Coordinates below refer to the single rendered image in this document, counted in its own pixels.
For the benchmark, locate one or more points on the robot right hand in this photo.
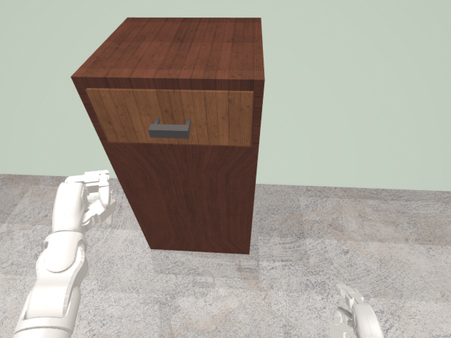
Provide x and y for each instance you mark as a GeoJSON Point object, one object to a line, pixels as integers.
{"type": "Point", "coordinates": [360, 323]}

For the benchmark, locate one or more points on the handle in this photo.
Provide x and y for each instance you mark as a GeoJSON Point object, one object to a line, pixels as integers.
{"type": "Point", "coordinates": [157, 130]}

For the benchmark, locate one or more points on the robot left forearm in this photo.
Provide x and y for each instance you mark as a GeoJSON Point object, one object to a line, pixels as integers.
{"type": "Point", "coordinates": [51, 307]}

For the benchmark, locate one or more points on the cabinet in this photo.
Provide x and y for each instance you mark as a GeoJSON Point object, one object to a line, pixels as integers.
{"type": "Point", "coordinates": [186, 197]}

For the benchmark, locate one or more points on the drawer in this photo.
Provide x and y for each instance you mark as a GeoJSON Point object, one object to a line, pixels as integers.
{"type": "Point", "coordinates": [217, 117]}

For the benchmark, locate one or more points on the robot left hand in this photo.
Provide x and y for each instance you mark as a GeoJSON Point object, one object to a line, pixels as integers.
{"type": "Point", "coordinates": [71, 202]}

